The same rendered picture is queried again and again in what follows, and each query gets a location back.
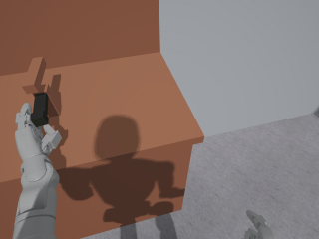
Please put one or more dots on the left robot hand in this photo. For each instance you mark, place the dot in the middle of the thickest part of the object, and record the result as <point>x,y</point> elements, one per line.
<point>29,139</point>

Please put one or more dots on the right robot hand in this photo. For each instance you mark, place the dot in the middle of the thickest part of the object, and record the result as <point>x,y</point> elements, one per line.
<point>263,231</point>

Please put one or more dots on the counter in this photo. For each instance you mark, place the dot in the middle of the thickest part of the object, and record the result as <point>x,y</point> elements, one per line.
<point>127,131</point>

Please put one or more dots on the robot left forearm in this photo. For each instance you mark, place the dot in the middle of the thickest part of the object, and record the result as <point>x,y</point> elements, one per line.
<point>37,205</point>

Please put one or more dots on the tap lever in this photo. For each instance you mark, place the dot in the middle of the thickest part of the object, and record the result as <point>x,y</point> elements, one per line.
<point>39,116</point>

